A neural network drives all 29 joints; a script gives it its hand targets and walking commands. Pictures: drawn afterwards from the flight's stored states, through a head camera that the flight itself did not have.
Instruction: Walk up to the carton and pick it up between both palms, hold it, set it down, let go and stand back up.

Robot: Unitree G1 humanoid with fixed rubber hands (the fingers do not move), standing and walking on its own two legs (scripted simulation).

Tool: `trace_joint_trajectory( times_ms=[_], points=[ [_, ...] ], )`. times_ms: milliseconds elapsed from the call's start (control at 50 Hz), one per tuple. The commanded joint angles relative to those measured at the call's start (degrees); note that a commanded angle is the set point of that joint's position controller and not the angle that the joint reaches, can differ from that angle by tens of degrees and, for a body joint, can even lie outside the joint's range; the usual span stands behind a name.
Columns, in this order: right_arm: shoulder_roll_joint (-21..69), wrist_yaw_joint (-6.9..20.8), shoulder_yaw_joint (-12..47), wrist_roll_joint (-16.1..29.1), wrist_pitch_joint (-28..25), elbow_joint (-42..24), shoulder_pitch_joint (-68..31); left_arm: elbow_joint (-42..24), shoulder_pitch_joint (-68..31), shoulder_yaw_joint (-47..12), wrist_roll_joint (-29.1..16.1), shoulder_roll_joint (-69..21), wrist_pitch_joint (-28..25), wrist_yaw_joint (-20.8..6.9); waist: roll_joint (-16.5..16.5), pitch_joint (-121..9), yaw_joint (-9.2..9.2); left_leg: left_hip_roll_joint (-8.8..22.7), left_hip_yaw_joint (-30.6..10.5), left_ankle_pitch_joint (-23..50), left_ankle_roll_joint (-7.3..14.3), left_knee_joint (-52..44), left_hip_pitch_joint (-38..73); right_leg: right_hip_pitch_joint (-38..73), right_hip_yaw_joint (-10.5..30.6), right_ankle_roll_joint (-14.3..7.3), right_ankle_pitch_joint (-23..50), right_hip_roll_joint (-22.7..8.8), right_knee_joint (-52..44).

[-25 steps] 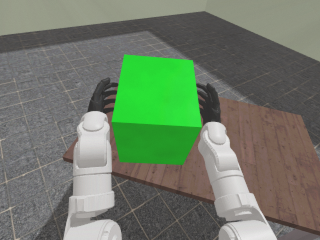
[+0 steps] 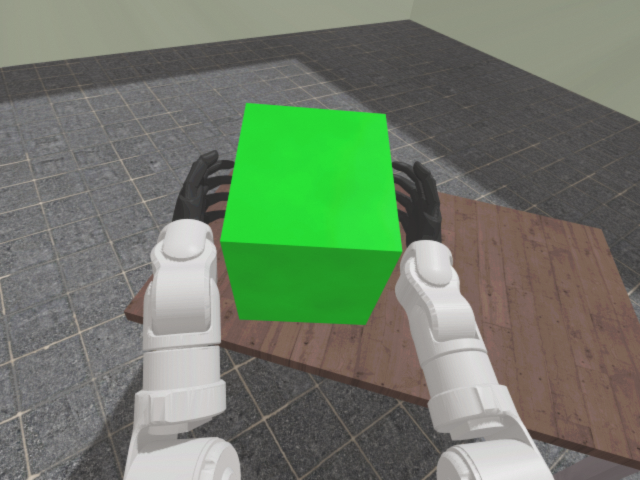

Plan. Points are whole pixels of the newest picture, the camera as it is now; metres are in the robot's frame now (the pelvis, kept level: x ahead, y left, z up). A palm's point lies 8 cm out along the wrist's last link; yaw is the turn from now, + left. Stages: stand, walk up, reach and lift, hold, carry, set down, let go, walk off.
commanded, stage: hold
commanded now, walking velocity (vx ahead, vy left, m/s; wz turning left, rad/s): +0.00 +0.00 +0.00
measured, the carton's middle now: (309, 220) +0.41 +0.01 +0.13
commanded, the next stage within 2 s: none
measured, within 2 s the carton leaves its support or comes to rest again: neither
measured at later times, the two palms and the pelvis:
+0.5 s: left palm (193, 225) +0.36 +0.14 +0.17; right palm (419, 237) +0.36 -0.12 +0.16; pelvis +0.00 +0.00 +0.00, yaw +0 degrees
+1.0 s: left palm (197, 223) +0.36 +0.14 +0.17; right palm (421, 235) +0.36 -0.13 +0.16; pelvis +0.00 +0.00 +0.00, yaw +0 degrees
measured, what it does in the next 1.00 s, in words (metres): stands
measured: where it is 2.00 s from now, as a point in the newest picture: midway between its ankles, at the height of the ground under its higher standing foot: outside the picture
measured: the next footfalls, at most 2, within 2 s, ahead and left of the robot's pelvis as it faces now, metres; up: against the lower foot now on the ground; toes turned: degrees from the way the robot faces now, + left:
none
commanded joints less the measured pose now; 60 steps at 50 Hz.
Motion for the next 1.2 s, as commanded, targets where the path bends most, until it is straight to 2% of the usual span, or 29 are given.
trace_joint_trajectory(
  times_ms=[0, 40, 120, 160, 200, 240, 260, 280, 320, 420, 480, 520, 580, 600, 660, 720, 780, 800, 820, 860, 900, 920, 960, 1020, 1060, 1100, 1120, 1180],
  points=[
    [21.41, 8.99, 17.04, -0.66, -1.32, -3.86, -30.23, -0.08, -32.58, -20.5, -5.0, -18.71, -3.07, -7.65, 4.0, -18.2, -1.08, -3.11, 5.46, 5.36, 1.36, -6.34, -9.43, 13.82, -0.89, 0.85, -3.19, 2.8, 0.27],
    [21.63, 9.74, 16.14, -1.14, -2.11, -5.03, -31.76, -0.72, -33.55, -20.56, -4.84, -20.05, -3.08, -8.03, 4.97, -19.34, -1.11, -3.04, 5.49, 5.49, 1.19, -6.76, -10.83, 14.6, -1.38, 0.69, -2.9, 2.85, 0.68],
    [22.6, 9.2, 21.34, 1.96, -4.29, -13.78, -35.65, -6.06, -34.28, -25.09, -7.77, -21.79, -4.03, -7.1, 5.47, -30.84, -0.69, -3.76, 5.49, 20.36, -0.29, -0.94, -3.59, 17.78, -1.61, 1.06, 9.67, 3.84, 2.84],
    [22.44, 8.37, 22.92, 2.77, -4.07, -15.49, -34.61, -8.5, -33.98, -27.77, -9.06, -21.07, -4.34, -6.41, 4.34, -33.34, -1.37, -3.77, 4.88, 23.6, -0.6, 0.61, -1.5, 18.69, -1.52, 1.16, 12.95, 4.13, 3.01],
    [21.37, 8.09, 21.77, 2.23, -2.63, -11.94, -32.06, -6.11, -32.14, -26.63, -7.96, -19.94, -3.64, -6.31, 4.97, -28.01, -1.59, -3.53, 4.61, 20.86, -0.57, -0.91, -2.83, 16.45, -0.91, 0.89, 9.69, 3.91, 1.97],
    [20.94, 8.5, 20.01, 1.28, -1.7, -9.09, -30.53, -2.5, -29.82, -23.14, -5.75, -19.19, -2.73, -6.87, 4.04, -21.49, -0.63, -3.45, 4.99, 13.77, 0.35, -3.31, -6.14, 14.98, -1.07, 0.9, 3.31, 3.56, 0.71],
    [20.65, 8.89, 18.51, 0.56, -1.31, -6.74, -30.01, -1.26, -30.13, -21.29, -5.15, -18.64, -2.46, -7.22, 4.58, -18.86, -0.38, -3.31, 4.98, 10.45, 0.62, -4.84, -8.3, 14.45, -1.18, 0.77, 0.48, 3.12, 0.37],
    [21.09, 9.23, 17.85, 0.28, -1.39, -6.62, -30.2, -1.76, -30.89, -20.86, -4.78, -19.09, -2.37, -7.59, 5.27, -18.22, -0.4, -3.15, 5.28, 8.84, 0.77, -5.65, -8.84, 14.71, -1.22, 0.55, -1.13, 3.02, 0.19],
    [20.93, 9.63, 17.91, -0.14, -2.08, -7.18, -31.22, -1.99, -31.17, -20.31, -4.7, -19.96, -2.29, -7.85, 3.98, -19.51, -0.03, -3.05, 5.69, 9.27, 0.88, -5.69, -8.6, 15.18, -1.6, 0.76, -0.53, 3.29, 0.55],
    [21.44, 8.28, 23.01, 2.53, -3.98, -16.81, -34.25, -9.13, -32.68, -27.55, -9.0, -21.08, -3.83, -6.46, 4.41, -32.81, -1.28, -3.61, 4.8, 25.5, -0.83, 0.49, -0.61, 18.02, -1.4, 0.86, 13.6, 4.1, 2.84],
    [21.21, 8.07, 21.94, 2.42, -2.34, -12.0, -30.88, -6.19, -31.1, -25.73, -7.42, -19.19, -3.59, -6.56, 4.31, -25.78, -1.2, -3.4, 4.67, 20.36, -0.42, -1.35, -3.14, 16.1, -0.66, 0.96, 9.2, 3.7, 1.65],
    [20.45, 8.59, 19.38, 0.56, -1.37, -7.16, -29.16, -2.01, -29.98, -22.02, -5.23, -18.48, -2.79, -7.19, 3.74, -19.95, -0.71, -3.25, 4.97, 11.08, 0.63, -4.55, -6.99, 14.44, -1.04, 0.76, 1.2, 3.26, 0.64],
    [21.28, 9.73, 18.06, -0.26, -2.37, -8.22, -33.04, -1.71, -32.8, -21.15, -5.5, -19.82, -3.02, -7.45, 4.07, -20.1, 0.19, -3.0, 5.42, 5.02, 1.44, -6.51, -10.29, 14.44, -1.51, 0.69, -4.11, 3.1, 0.45],
    [21.64, 9.94, 17.71, -0.74, -2.76, -8.03, -33.65, -1.7, -34.35, -21.51, -5.86, -19.86, -3.32, -7.43, 4.02, -21.21, 0.06, -3.27, 5.91, 5.27, 1.56, -6.04, -10.0, 14.28, -1.56, 0.78, -3.12, 2.96, 0.83],
    [22.63, 9.59, 19.74, 0.22, -3.99, -11.31, -35.19, -4.09, -35.42, -23.62, -7.31, -20.55, -4.33, -6.89, 4.09, -27.63, -0.3, -3.64, 5.97, 12.39, 0.96, -3.25, -6.47, 16.23, -1.42, 1.16, 3.81, 3.34, 1.98],
    [22.47, 8.87, 20.65, 0.74, -3.72, -12.53, -35.19, -4.41, -34.5, -24.88, -7.7, -20.5, -4.17, -6.72, 4.19, -29.55, -0.63, -3.78, 5.41, 14.51, 0.65, -2.26, -5.29, 16.13, -1.21, 1.3, 5.89, 3.36, 2.02],
    [22.55, 8.97, 19.06, -0.34, -2.54, -7.65, -33.24, -1.34, -33.8, -23.0, -6.6, -19.3, -3.87, -7.11, 3.68, -23.99, -0.84, -3.5, 5.51, 9.77, 1.17, -3.92, -7.93, 15.58, -1.0, 1.11, 1.92, 3.03, 1.34],
    [22.53, 9.19, 18.45, -0.46, -2.26, -6.12, -32.08, -0.52, -33.06, -21.2, -5.79, -19.12, -3.78, -7.34, 2.93, -21.99, -0.36, -3.85, 5.74, 7.92, 1.61, -4.81, -9.45, 15.28, -0.96, 1.39, 0.66, 2.74, 1.16],
    [22.49, 9.46, 17.67, -0.6, -2.12, -4.99, -31.66, 0.15, -33.14, -20.59, -5.17, -18.8, -3.72, -7.53, 4.12, -21.36, -0.28, -3.67, 5.82, 6.73, 1.7, -5.98, -10.02, 15.38, -0.86, 1.19, -0.75, 2.72, 0.65],
    [22.14, 9.43, 18.18, -0.23, -2.75, -6.76, -32.21, -0.55, -32.26, -21.01, -5.46, -19.7, -3.58, -7.62, 4.2, -23.12, -0.59, -3.43, 5.86, 11.03, 1.19, -5.1, -8.53, 16.57, -1.11, 1.0, 2.42, 3.07, 1.01],
    [22.07, 8.97, 20.09, 0.81, -3.24, -10.09, -32.7, -4.09, -32.26, -22.76, -6.42, -20.42, -3.62, -7.51, 4.45, -26.67, -0.81, -3.71, 5.66, 16.49, 0.53, -2.89, -5.29, 17.11, -1.2, 1.01, 7.09, 3.36, 2.09],
    [21.7, 8.66, 20.55, 1.31, -3.31, -11.16, -32.65, -4.94, -32.08, -23.98, -6.93, -20.42, -3.55, -7.36, 4.93, -28.18, -1.44, -3.49, 5.07, 19.32, 0.11, -1.86, -3.65, 17.47, -1.23, 0.9, 9.0, 3.55, 2.32],
    [22.29, 8.3, 22.02, 2.29, -3.2, -12.84, -32.73, -7.57, -32.76, -24.94, -7.49, -20.01, -3.86, -7.13, 4.22, -29.11, -0.96, -3.72, 5.0, 20.99, 0.0, -0.99, -3.16, 18.35, -0.97, 1.19, 10.68, 3.65, 2.27],
    [22.17, 8.08, 22.21, 2.29, -2.59, -12.43, -31.97, -6.69, -32.39, -25.37, -7.53, -19.58, -4.04, -7.0, 3.32, -27.48, -0.93, -3.79, 4.97, 18.89, 0.29, -1.9, -3.94, 16.98, -0.93, 1.51, 9.52, 3.51, 2.1],
    [21.78, 8.4, 20.53, 1.08, -2.21, -10.24, -31.6, -3.77, -32.24, -23.09, -6.46, -18.57, -4.06, -7.18, 3.08, -23.05, -0.45, -3.74, 5.19, 11.79, 1.14, -4.2, -7.31, 15.96, -0.86, 1.31, 3.76, 2.92, 1.28],
    [22.04, 9.09, 19.17, 0.16, -2.06, -7.97, -31.5, -2.06, -32.48, -21.42, -5.6, -19.02, -3.63, -7.36, 3.41, -20.4, 0.09, -3.27, 5.22, 8.56, 1.57, -5.6, -8.71, 14.54, -0.96, 1.08, -0.22, 2.95, 0.71],
    [21.88, 9.33, 18.78, -0.11, -2.16, -7.65, -31.89, -1.43, -32.33, -21.28, -5.57, -19.4, -3.29, -7.44, 3.9, -20.12, 0.16, -3.23, 5.43, 8.32, 1.36, -5.78, -8.78, 13.9, -1.16, 0.79, -1.05, 3.04, 0.64],
    [21.84, 9.3, 19.47, 1.02, -3.26, -9.97, -33.18, -4.49, -34.03, -23.47, -7.11, -20.29, -3.7, -7.09, 4.73, -25.53, -0.79, -3.13, 5.37, 13.6, 0.68, -3.62, -5.11, 14.89, -1.46, 0.58, 3.1, 3.4, 1.55]
  ],
)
